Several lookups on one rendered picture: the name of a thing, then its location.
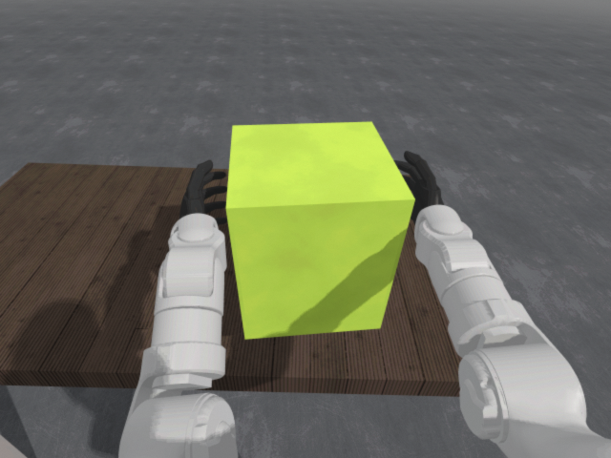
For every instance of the right robot hand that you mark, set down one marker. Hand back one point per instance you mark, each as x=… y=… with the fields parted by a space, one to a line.
x=422 y=183

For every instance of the left robot forearm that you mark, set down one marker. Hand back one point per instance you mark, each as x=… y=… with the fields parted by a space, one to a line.
x=186 y=351

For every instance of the table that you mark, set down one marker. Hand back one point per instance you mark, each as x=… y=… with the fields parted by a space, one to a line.
x=80 y=250

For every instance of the robot left upper arm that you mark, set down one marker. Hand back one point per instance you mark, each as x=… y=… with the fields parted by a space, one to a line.
x=187 y=426

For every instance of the left robot hand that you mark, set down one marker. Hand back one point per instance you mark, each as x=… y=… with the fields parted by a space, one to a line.
x=193 y=199

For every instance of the right robot forearm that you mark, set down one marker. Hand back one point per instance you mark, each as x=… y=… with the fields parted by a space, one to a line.
x=480 y=311

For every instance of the robot right upper arm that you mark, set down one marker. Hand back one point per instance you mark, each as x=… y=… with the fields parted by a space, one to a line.
x=526 y=399

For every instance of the carton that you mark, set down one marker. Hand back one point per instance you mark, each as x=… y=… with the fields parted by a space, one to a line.
x=317 y=216

